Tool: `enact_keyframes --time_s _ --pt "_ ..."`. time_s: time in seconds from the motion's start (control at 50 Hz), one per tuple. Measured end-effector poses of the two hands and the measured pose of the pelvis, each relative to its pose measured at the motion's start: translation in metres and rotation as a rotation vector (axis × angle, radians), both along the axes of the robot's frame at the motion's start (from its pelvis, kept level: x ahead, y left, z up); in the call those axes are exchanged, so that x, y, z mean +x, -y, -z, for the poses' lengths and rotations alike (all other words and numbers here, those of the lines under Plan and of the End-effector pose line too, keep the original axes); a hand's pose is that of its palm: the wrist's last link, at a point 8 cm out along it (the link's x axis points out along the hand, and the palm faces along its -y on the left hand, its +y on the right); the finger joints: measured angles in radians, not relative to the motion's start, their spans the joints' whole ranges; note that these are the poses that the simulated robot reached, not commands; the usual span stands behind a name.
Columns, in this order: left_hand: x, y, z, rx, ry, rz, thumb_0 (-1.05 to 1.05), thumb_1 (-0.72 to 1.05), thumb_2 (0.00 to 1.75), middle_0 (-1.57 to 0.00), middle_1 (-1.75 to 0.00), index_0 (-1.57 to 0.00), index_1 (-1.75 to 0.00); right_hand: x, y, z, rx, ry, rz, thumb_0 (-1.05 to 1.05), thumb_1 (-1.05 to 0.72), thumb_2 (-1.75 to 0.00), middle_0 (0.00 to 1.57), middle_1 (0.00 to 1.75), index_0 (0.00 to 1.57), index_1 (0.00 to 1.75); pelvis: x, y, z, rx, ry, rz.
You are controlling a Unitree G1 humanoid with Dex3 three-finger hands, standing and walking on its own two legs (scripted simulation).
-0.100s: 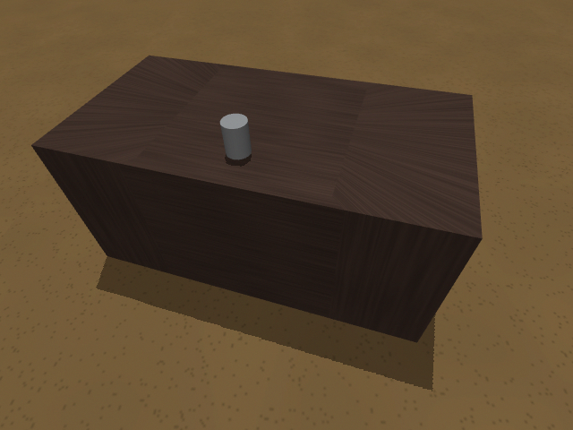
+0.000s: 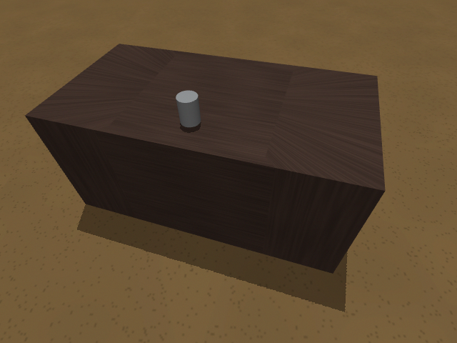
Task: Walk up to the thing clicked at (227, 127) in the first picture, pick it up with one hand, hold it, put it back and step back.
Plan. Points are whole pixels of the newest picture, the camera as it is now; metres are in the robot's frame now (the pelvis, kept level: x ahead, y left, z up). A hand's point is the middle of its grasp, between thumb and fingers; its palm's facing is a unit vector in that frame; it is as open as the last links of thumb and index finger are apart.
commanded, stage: stand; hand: left
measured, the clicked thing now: (188, 109) +0.92 +0.17 -0.13
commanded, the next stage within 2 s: walk up in 1.02 s
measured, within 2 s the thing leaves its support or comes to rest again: neither
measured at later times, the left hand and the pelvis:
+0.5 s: hand out of the picture +0.08 +0.25 -0.16, palm faces -0.02 -0.94 -0.34, open 7.4 cm; pelvis +0.01 +0.00 +0.00, yaw +0 degrees
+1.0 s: hand out of the picture +0.08 +0.25 -0.16, palm faces -0.02 -0.94 -0.34, open 7.4 cm; pelvis +0.01 +0.00 +0.00, yaw +0 degrees
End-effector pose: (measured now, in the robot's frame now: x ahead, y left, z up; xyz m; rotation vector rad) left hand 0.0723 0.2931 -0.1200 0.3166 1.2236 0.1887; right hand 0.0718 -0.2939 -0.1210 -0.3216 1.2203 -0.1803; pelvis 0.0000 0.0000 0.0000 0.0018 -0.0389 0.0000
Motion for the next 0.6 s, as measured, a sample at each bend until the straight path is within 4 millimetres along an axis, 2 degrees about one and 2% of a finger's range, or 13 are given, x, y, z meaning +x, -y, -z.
enact_keyframes --time_s 0.6 --pt "0.002 -0.003 0.000 0.000 -0.005 -0.010 0.00 0.91 0.90 -0.20 -0.30 -0.20 -0.30 0.011 -0.002 -0.003 -0.007 0.005 -0.008 0.00 -0.90 -0.90 0.20 0.30 0.21 0.30 0.006 -0.002 -0.001 -0.002 0.000 -0.007"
